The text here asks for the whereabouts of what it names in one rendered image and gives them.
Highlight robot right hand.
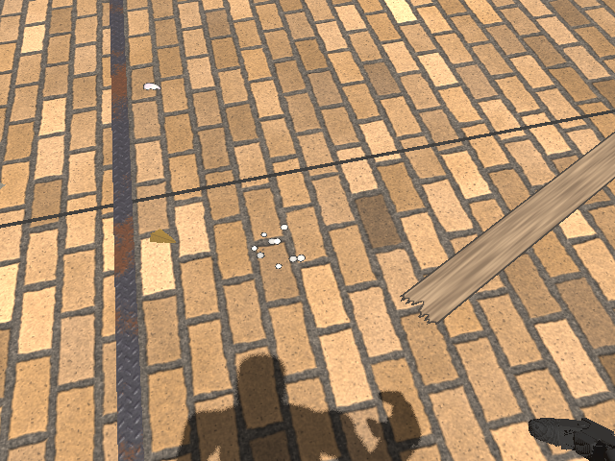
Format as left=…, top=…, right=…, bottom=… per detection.
left=529, top=418, right=615, bottom=461

